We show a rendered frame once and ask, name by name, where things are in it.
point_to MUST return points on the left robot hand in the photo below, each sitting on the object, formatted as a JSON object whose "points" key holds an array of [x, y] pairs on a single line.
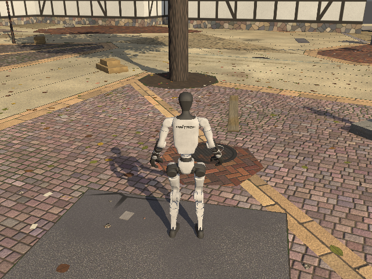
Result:
{"points": [[152, 161]]}

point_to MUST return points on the left robot thigh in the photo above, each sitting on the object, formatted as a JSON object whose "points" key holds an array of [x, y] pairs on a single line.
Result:
{"points": [[174, 179]]}

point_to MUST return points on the left robot upper arm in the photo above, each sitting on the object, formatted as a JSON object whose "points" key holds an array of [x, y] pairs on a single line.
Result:
{"points": [[168, 122]]}

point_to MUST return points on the robot right forearm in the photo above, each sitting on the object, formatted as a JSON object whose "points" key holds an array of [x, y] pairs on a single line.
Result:
{"points": [[216, 150]]}

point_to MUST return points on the right robot hand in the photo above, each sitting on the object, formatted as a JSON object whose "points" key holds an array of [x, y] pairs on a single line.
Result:
{"points": [[220, 160]]}

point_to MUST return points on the robot torso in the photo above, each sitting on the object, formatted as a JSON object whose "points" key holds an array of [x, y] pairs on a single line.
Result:
{"points": [[185, 136]]}

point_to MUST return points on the right robot upper arm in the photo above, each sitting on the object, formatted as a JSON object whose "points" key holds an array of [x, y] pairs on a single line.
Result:
{"points": [[203, 122]]}

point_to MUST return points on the robot left forearm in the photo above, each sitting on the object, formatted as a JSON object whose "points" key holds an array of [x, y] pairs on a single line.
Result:
{"points": [[156, 151]]}

